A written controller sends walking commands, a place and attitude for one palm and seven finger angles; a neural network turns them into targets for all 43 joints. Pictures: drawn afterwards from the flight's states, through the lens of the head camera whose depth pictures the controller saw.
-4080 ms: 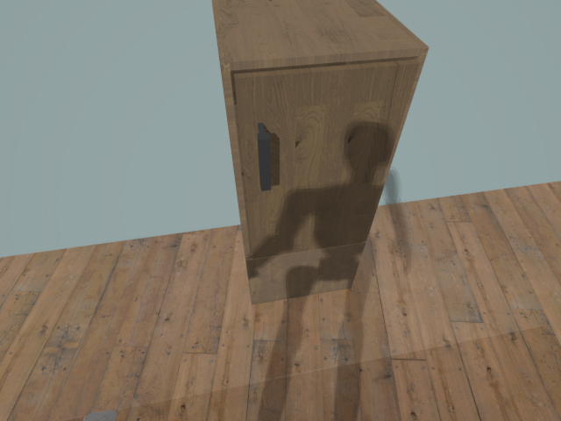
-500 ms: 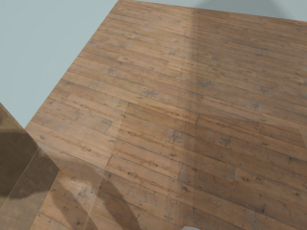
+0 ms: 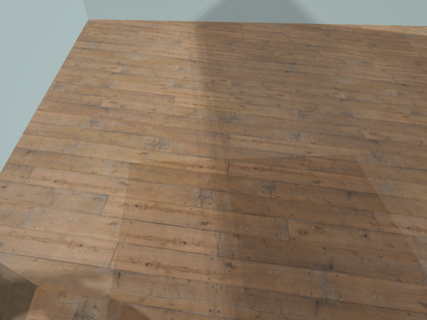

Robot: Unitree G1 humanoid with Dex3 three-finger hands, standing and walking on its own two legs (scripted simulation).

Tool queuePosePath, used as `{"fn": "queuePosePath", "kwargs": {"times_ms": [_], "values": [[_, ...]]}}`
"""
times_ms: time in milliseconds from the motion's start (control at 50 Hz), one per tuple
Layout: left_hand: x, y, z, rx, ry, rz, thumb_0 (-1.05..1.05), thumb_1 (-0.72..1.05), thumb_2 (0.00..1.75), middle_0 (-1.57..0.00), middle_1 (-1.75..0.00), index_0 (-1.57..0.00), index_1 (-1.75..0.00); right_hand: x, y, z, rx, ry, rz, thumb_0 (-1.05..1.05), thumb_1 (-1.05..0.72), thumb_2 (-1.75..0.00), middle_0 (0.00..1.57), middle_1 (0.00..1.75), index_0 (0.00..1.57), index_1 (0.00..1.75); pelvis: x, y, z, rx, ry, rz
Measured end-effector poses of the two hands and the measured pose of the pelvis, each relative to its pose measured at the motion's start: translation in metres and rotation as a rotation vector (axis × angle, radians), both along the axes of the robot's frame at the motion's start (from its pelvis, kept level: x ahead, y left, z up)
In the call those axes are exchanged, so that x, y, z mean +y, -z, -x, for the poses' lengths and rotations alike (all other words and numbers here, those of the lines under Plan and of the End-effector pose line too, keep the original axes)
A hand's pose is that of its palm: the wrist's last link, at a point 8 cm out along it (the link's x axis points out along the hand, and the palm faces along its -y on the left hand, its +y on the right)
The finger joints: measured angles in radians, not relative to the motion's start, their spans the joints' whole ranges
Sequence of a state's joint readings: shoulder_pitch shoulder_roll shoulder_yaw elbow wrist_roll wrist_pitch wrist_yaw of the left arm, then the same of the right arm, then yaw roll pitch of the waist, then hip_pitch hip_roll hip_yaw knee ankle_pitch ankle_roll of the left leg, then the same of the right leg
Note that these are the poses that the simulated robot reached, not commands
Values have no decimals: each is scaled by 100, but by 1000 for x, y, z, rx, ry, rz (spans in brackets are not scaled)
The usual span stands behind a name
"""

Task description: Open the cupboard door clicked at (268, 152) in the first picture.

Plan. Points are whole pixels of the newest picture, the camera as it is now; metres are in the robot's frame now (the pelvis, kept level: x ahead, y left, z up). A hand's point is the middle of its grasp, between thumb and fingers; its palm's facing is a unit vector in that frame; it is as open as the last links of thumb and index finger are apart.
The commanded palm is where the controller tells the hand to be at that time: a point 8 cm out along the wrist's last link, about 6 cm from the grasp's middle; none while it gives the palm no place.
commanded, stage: walk to a spot facing it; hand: left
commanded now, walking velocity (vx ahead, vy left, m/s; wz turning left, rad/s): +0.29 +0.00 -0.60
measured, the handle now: out of the picture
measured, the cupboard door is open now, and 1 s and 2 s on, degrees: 0 0 0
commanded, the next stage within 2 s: turn to face it in 1.34 s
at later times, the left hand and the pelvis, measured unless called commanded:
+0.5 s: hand (182, 249) +0.31 +0.10 -0.18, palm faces -0.39 -0.92 -0.10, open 7.4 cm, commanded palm none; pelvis +0.14 -0.01 -0.01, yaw -19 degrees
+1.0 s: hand (191, 209) +0.43 +0.10 -0.17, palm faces -0.39 -0.90 -0.20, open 7.3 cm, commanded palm none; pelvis +0.33 -0.07 +0.00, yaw -31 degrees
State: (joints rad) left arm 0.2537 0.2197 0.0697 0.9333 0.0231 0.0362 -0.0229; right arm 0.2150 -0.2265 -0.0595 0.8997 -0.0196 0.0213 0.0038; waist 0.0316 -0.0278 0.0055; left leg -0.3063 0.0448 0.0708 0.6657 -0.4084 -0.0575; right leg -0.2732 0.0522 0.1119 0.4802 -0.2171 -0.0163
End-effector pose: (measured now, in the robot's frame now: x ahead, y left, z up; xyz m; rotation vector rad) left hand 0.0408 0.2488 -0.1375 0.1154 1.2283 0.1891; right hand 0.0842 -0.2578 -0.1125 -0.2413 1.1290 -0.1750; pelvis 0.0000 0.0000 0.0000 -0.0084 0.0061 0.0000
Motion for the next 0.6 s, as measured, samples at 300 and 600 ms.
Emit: {"fn": "queuePosePath", "kwargs": {"times_ms": [300, 600], "values": [[13, 4, -122, 38, 222, 52, 0, 91, 90, -20, -30, -20, -30, 63, -4, 99, 230, 299, -30, 1, -91, -90, 20, 30, 20, 30, 26, -9, -67, -9, 201, 43], [-146, 23, -356, -179, 548, 92, 0, 91, 90, -20, -30, -20, -30, 77, 30, 118, 536, 632, -215, 1, -91, -90, 20, 30, 20, 30, -46, 31, -177, -20, 389, 17]]}}
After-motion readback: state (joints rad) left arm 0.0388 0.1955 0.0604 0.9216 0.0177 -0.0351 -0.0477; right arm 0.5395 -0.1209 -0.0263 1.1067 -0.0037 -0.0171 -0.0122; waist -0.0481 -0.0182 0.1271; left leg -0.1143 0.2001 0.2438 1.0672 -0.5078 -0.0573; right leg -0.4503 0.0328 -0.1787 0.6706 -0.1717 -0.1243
